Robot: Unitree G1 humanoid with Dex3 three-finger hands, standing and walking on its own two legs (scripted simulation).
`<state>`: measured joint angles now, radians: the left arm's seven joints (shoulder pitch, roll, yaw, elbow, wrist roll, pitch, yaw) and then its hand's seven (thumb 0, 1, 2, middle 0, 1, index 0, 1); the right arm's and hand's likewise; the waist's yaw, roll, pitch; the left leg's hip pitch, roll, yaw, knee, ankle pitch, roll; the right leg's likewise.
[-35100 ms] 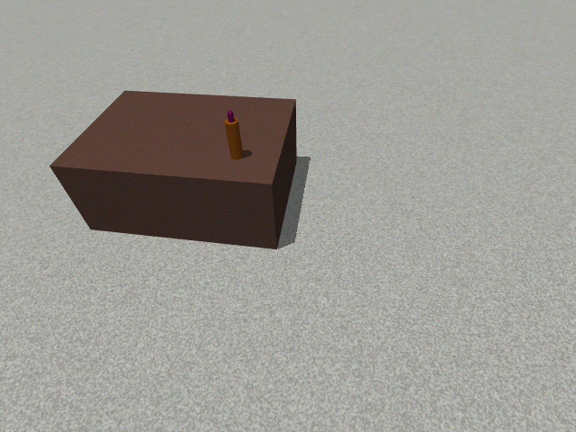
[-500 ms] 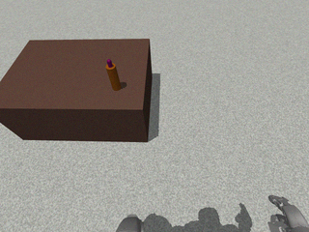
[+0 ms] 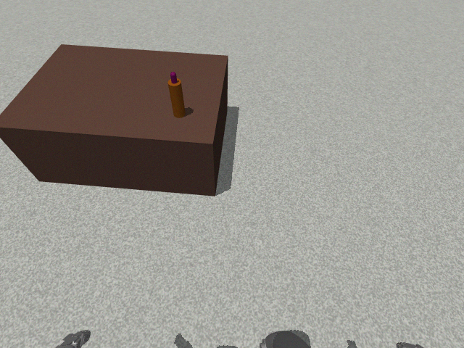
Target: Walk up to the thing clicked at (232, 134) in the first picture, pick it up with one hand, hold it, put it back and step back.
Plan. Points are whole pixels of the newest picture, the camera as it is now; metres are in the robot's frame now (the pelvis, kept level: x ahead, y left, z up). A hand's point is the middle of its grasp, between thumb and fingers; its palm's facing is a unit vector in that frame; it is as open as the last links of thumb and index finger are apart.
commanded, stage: step back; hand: left
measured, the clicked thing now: (176, 94) +1.05 +0.23 -0.27
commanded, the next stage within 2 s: stand in 1.32 s
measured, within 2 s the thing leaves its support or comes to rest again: neither
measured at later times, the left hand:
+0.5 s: hand out of the picture -0.05 +0.27 -0.13, palm faces +0.05 -0.88 -0.46, open 7.4 cm
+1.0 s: hand out of the picture +0.00 +0.23 -0.14, palm faces +0.08 -0.92 -0.39, open 7.4 cm
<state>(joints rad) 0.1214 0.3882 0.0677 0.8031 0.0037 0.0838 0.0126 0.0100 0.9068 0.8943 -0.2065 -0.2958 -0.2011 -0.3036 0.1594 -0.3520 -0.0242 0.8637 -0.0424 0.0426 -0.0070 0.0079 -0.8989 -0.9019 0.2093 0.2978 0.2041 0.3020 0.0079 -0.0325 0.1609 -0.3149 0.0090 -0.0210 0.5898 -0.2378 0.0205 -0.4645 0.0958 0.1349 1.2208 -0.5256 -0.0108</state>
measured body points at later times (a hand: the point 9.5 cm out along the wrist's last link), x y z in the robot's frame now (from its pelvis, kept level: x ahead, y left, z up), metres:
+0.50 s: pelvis -0.10 -0.02 -0.01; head -0.08 -0.04 +0.44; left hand -0.05 +0.32 -0.10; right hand -0.05 -0.34 -0.15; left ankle -0.10 +0.12 -0.73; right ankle -0.11 -0.15 -0.73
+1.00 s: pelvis -0.06 -0.03 +0.00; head -0.04 -0.05 +0.45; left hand -0.01 +0.28 -0.11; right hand +0.03 -0.35 -0.13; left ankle -0.06 +0.11 -0.71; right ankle -0.05 -0.15 -0.73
